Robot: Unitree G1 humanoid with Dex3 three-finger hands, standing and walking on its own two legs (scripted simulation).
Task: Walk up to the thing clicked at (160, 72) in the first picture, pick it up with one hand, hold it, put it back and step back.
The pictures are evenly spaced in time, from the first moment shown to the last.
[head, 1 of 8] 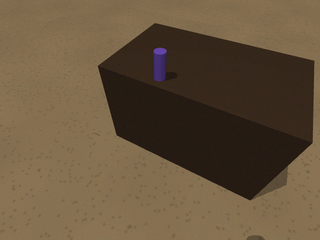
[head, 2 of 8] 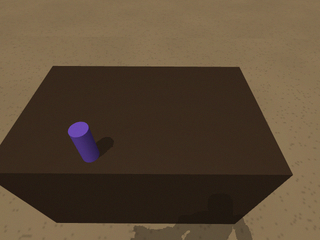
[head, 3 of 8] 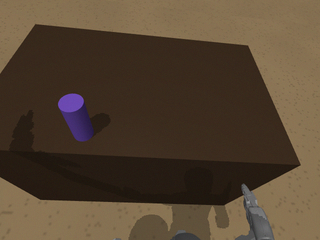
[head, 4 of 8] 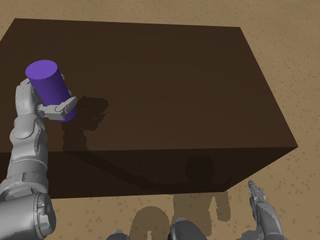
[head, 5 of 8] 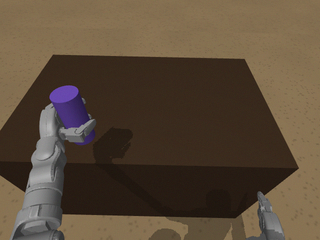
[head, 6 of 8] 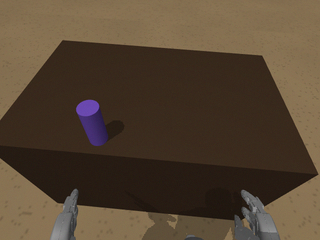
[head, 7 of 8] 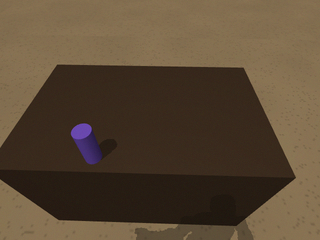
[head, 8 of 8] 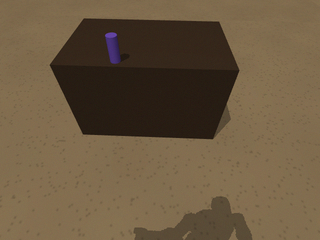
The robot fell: no
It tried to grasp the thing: yes
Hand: left
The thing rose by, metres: 0.24
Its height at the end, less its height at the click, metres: +0.00
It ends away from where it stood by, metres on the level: 0.01
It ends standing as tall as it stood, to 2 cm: yes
